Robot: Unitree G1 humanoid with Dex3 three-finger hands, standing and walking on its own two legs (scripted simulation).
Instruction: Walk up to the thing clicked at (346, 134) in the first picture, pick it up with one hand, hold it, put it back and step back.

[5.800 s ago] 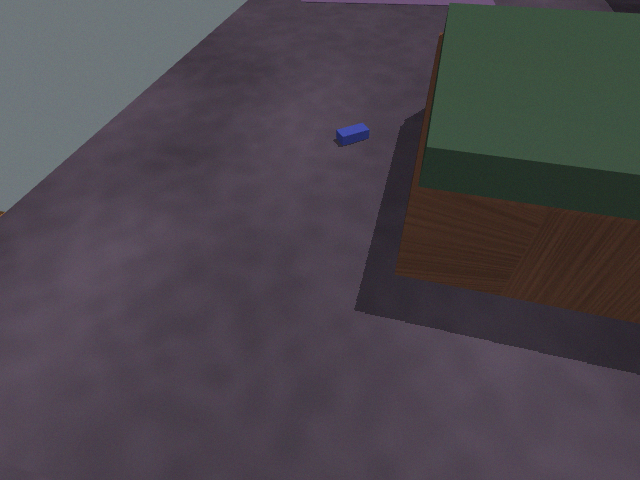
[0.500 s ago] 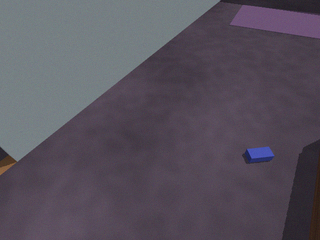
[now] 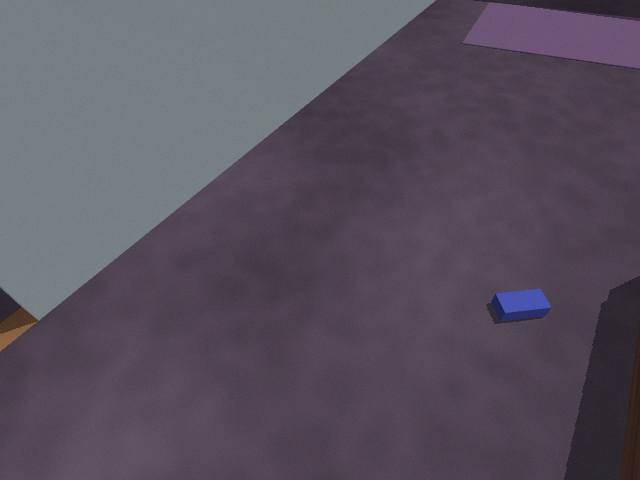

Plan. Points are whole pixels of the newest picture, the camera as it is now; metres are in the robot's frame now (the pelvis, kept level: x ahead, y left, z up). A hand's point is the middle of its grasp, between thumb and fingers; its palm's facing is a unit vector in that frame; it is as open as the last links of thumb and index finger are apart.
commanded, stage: stand
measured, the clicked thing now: (520, 304) +0.84 -0.67 -0.75
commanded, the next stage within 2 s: walk up in 1.96 s
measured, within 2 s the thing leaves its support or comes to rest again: neither
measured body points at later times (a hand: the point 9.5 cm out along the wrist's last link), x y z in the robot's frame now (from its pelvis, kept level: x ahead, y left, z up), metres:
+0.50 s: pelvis +0.01 +0.00 +0.00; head +0.01 -0.01 +0.45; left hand +0.09 +0.30 -0.13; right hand +0.08 -0.30 -0.14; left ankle -0.03 +0.15 -0.75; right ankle +0.05 -0.11 -0.75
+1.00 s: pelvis +0.01 +0.00 +0.00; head +0.01 -0.01 +0.45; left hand +0.09 +0.30 -0.13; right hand +0.07 -0.31 -0.14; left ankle -0.03 +0.15 -0.75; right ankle +0.05 -0.11 -0.75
